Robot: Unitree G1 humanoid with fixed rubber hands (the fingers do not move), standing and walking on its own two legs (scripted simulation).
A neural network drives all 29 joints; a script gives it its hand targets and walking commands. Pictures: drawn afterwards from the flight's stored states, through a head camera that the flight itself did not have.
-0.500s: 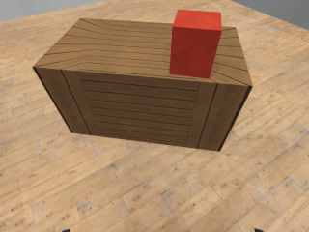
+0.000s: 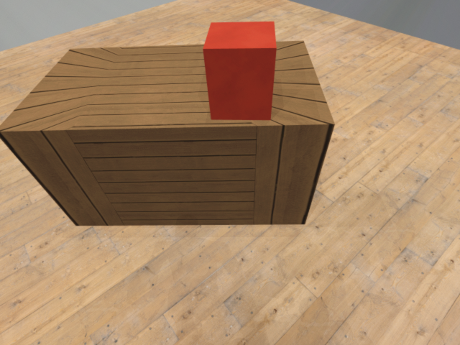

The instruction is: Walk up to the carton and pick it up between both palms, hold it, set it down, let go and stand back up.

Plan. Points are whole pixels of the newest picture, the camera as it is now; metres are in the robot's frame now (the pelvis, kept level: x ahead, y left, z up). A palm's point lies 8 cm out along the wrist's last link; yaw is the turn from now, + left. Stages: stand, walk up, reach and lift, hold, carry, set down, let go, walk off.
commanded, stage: walk up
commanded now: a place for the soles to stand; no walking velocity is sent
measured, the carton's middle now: (241, 72) +0.95 -0.03 +0.00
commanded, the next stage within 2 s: none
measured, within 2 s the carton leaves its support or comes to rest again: neither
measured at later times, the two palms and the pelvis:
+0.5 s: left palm (78, 322) +0.20 +0.33 -0.12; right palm (405, 305) +0.21 -0.31 -0.09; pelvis +0.14 +0.01 -0.02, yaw +0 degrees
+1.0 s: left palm (83, 264) +0.32 +0.36 -0.11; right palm (368, 230) +0.39 -0.31 -0.12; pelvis +0.29 +0.01 -0.04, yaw +0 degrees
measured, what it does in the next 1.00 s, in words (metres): walks ahead: left foot, then right foot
